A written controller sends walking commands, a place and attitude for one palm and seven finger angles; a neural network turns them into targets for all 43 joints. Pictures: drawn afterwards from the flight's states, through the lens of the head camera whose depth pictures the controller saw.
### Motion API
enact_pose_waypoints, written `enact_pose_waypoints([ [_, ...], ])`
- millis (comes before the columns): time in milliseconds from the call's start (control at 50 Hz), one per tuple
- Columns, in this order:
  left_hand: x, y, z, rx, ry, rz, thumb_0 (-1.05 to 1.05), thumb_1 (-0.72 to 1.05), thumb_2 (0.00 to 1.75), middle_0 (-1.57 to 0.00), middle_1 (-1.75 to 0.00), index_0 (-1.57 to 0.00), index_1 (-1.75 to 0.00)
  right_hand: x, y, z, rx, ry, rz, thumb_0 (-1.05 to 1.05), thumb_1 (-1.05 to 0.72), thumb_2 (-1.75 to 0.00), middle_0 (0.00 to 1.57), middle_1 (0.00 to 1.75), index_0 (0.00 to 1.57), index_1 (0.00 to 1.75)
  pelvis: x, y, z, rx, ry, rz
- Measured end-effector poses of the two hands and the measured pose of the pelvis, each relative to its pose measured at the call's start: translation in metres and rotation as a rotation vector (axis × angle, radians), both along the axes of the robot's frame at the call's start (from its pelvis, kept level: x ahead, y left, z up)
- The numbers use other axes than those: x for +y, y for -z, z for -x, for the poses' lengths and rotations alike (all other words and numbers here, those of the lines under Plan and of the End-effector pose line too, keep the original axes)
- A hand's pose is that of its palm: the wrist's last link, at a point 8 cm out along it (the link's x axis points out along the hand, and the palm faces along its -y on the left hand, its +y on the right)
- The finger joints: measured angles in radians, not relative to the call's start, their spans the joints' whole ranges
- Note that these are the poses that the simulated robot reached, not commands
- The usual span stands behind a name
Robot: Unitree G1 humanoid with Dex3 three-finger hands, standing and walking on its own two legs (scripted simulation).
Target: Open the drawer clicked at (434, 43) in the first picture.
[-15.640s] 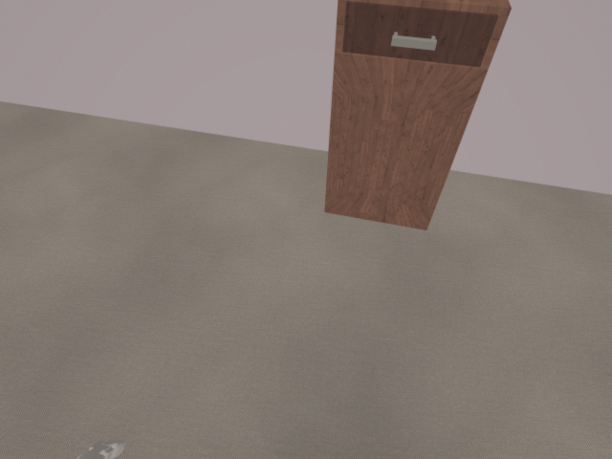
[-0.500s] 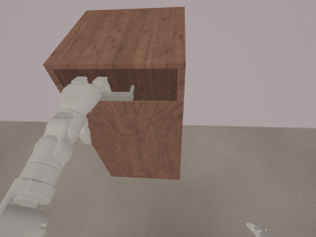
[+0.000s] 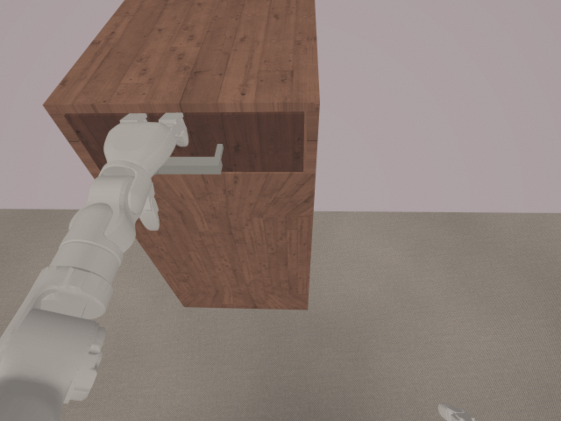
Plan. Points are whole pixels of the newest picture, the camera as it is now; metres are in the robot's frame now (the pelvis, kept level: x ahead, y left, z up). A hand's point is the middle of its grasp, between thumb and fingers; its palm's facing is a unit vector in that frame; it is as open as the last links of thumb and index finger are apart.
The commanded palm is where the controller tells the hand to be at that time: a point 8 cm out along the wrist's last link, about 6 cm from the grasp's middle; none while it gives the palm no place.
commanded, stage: move the hooked fingers above the handle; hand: left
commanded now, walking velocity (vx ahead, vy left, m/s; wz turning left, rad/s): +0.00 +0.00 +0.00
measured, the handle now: (188, 157) +0.54 +0.20 +0.05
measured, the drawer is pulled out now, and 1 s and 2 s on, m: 0.00 0.00 0.00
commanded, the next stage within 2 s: lower the fingers behind the handle in 1.00 s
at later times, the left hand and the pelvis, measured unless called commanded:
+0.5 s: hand (164, 159) +0.48 +0.21 +0.10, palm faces -0.03 -0.01 -1.00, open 13.9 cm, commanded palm +0.46 +0.22 +0.16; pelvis -0.01 +0.00 -0.01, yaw -1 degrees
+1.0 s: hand (167, 155) +0.49 +0.21 +0.10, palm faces -0.02 -0.01 -1.00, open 13.9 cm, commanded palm +0.47 +0.21 +0.16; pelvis -0.01 +0.01 -0.01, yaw -1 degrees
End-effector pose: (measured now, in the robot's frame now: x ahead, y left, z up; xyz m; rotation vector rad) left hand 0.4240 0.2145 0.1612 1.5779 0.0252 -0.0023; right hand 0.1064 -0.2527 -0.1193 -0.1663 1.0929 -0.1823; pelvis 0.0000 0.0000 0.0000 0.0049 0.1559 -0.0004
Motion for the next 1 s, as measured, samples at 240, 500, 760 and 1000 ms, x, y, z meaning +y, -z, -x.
enact_pose_waypoints([
  [240, -0.015, 0.005, -0.027, -0.019, 0.059, 0.021, 0.00, -0.49, 0.30, -0.32, -1.20, -0.32, -1.20, -0.016, 0.009, 0.054, 0.135, 0.073, 0.036, 0.00, -0.90, -0.90, 0.20, 0.30, 0.20, 0.30, 0.000, 0.006, 0.001, 0.051, 0.005, 0.004],
  [500, -0.002, 0.009, -0.038, 0.010, 0.010, 0.016, 0.00, -0.49, 0.30, -0.32, -1.20, -0.32, -1.20, -0.021, 0.006, 0.102, 0.210, 0.153, 0.060, 0.00, -0.90, -0.90, 0.20, 0.30, 0.20, 0.30, 0.001, 0.007, 0.006, 0.078, 0.024, 0.007],
  [760, 0.004, 0.009, -0.031, -0.014, -0.012, -0.004, 0.00, -0.49, 0.30, -0.32, -1.20, -0.32, -1.20, -0.012, 0.006, 0.083, 0.146, 0.118, 0.051, 0.00, -0.90, -0.90, 0.20, 0.30, 0.20, 0.30, 0.006, 0.007, 0.013, 0.067, 0.012, 0.008],
  [1000, -0.006, 0.006, -0.042, -0.002, 0.030, 0.018, 0.00, -0.49, 0.30, -0.32, -1.20, -0.32, -1.20, -0.009, 0.007, 0.077, 0.141, 0.103, 0.057, 0.00, -0.90, -0.90, 0.20, 0.30, 0.20, 0.30, 0.008, 0.009, 0.010, 0.086, 0.013, 0.008],
])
